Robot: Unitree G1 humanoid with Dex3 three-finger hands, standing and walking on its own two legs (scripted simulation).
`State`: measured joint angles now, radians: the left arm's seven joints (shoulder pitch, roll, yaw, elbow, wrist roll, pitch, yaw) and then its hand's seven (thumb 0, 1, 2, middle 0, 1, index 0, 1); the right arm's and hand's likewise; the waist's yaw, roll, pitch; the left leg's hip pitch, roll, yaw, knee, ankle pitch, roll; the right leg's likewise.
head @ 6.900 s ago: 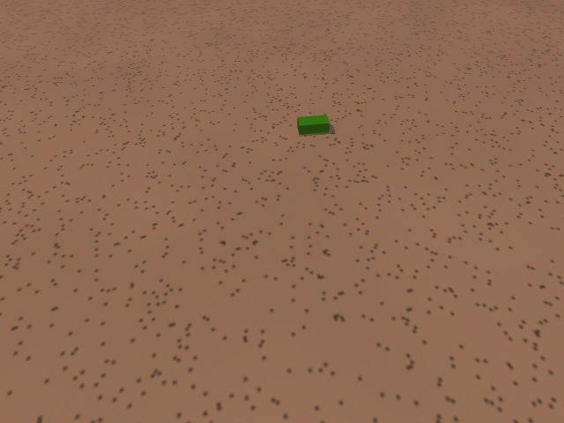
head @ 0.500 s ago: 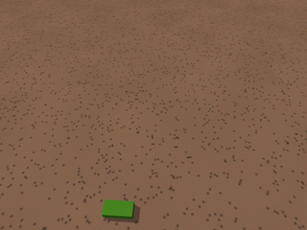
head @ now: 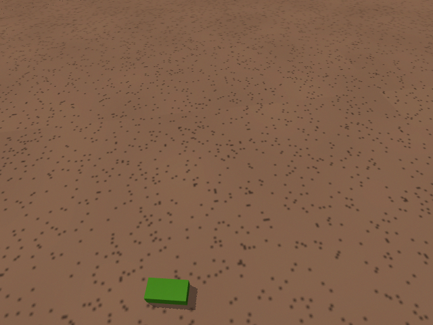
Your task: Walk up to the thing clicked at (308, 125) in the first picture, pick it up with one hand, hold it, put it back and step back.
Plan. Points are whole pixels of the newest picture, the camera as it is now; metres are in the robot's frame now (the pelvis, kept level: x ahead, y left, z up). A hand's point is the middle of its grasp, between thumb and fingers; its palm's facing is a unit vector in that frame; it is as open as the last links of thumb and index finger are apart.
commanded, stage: stand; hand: left
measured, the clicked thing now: (167, 291) +0.40 +0.24 -0.75
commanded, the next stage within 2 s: none
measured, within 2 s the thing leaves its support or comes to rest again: neither
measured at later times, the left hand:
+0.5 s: hand out of the picture +0.07 +0.25 -0.16, palm faces -0.02 -0.94 -0.34, open 7.4 cm
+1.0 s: hand out of the picture +0.08 +0.25 -0.16, palm faces -0.03 -0.94 -0.34, open 7.4 cm
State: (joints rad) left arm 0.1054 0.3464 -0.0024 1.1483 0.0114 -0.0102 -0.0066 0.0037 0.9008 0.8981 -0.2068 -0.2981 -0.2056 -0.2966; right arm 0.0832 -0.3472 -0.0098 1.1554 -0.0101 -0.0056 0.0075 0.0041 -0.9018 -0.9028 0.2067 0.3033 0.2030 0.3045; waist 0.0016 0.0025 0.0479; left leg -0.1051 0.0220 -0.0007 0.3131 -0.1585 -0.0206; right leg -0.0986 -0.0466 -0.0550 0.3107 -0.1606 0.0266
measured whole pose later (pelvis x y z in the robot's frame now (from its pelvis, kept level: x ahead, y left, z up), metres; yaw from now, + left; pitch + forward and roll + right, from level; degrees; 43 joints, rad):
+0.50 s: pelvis +0.00 -0.01 +0.00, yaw +0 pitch -3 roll +0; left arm 0.11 0.35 0.00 1.13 0.01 -0.01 -0.01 0.00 0.90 0.90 -0.21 -0.30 -0.21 -0.30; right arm 0.11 -0.35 -0.01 1.15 -0.01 -0.01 0.01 0.00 -0.90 -0.90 0.21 0.30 0.20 0.30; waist 0.00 0.00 0.04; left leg -0.11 0.03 -0.01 0.32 -0.16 -0.03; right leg -0.11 -0.04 -0.06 0.33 -0.17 0.01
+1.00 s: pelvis +0.01 -0.01 +0.00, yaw +0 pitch -2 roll +0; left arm 0.12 0.35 0.00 1.13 0.01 -0.01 -0.01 0.00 0.90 0.90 -0.21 -0.30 -0.21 -0.30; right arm 0.11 -0.35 0.00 1.14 -0.01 -0.01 0.00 0.00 -0.90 -0.90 0.21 0.30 0.20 0.30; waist 0.00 0.00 0.05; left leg -0.11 0.03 0.00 0.32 -0.17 -0.03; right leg -0.10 -0.03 -0.05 0.32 -0.18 0.02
